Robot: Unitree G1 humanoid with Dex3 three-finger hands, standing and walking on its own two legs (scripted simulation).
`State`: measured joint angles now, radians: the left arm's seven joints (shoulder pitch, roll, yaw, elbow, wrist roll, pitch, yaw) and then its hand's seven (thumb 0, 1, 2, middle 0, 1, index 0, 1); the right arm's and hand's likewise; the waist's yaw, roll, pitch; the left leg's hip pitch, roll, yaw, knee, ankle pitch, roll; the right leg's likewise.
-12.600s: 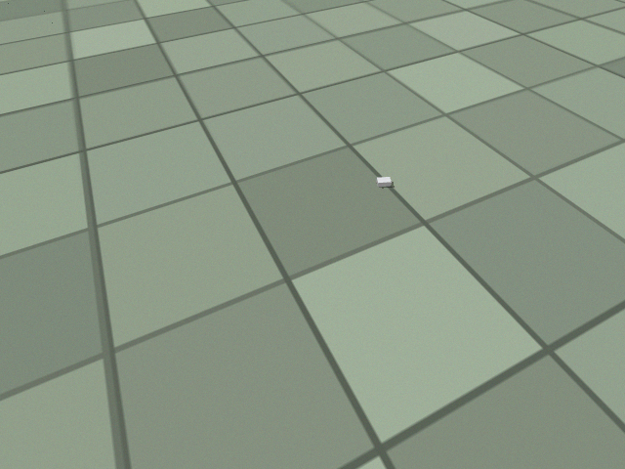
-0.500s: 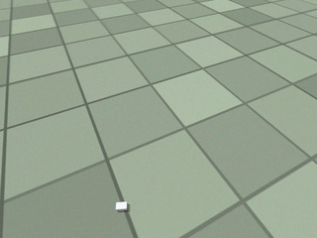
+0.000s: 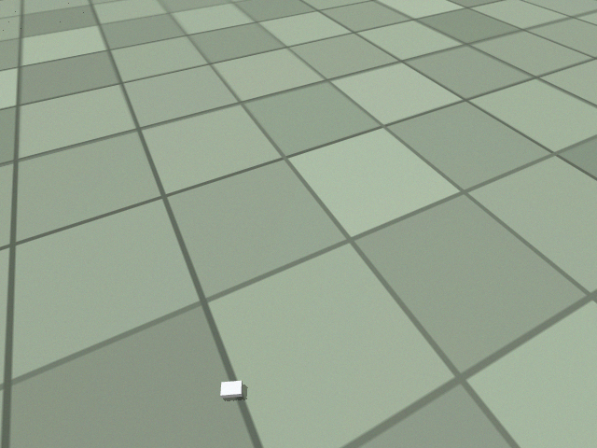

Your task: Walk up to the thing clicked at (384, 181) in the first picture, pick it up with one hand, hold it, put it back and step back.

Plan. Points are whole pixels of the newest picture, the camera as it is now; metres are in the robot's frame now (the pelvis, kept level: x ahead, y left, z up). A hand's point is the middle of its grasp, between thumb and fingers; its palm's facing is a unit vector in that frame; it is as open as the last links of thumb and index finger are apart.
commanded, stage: walk up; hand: left
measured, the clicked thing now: (231, 389) +0.46 +0.24 -0.77
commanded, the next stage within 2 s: stand in 0.52 s
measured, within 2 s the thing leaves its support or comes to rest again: neither
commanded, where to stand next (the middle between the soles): +0.04 -0.01 m, yaw +1 degrees
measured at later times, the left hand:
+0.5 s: hand out of the picture +0.07 +0.25 -0.15, palm faces -0.01 -0.94 -0.33, open 7.4 cm
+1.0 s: hand out of the picture +0.05 +0.26 -0.15, palm faces -0.03 -0.94 -0.35, open 7.4 cm
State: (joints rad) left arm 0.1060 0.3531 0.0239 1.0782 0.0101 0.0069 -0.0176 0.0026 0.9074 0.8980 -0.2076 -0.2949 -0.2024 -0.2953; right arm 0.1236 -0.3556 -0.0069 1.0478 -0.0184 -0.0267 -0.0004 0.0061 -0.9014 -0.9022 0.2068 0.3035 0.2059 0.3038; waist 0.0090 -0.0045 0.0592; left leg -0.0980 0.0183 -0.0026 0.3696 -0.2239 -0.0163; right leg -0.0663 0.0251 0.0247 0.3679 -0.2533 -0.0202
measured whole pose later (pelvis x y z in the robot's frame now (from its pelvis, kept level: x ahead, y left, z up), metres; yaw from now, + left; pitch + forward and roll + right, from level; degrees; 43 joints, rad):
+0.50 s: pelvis -0.01 +0.00 +0.00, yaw +0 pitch -3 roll +0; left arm 0.11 0.35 0.03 1.10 0.01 0.01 -0.02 0.00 0.91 0.90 -0.21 -0.29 -0.20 -0.30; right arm 0.15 -0.35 -0.01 1.09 -0.02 -0.03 0.00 0.01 -0.90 -0.90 0.21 0.30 0.21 0.30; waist 0.00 0.00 0.06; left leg -0.09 0.02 0.00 0.34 -0.20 -0.02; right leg -0.07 0.02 0.03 0.35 -0.23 -0.02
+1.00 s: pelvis -0.02 +0.01 +0.00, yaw +0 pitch -2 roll +0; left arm 0.10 0.35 0.00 1.13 0.01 -0.01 -0.01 0.00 0.91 0.90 -0.21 -0.29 -0.20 -0.30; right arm 0.10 -0.35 0.01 1.12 -0.01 -0.01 0.01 0.01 -0.90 -0.90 0.21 0.30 0.21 0.30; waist 0.00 0.01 0.07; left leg -0.11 0.01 0.00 0.30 -0.15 -0.01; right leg -0.07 0.02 0.02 0.29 -0.18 0.00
